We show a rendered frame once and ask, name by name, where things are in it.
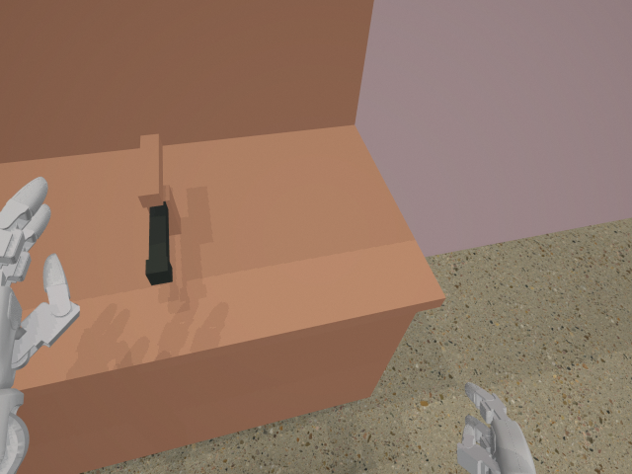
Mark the left robot forearm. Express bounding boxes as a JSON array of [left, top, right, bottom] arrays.
[[0, 388, 30, 474]]

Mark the left robot hand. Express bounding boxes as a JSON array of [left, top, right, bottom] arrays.
[[0, 177, 80, 389]]

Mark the tap lever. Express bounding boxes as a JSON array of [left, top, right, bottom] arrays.
[[145, 201, 173, 285]]

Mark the counter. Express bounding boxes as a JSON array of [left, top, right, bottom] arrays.
[[0, 0, 446, 474]]

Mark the right robot hand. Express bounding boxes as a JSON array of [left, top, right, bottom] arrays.
[[457, 382, 536, 474]]

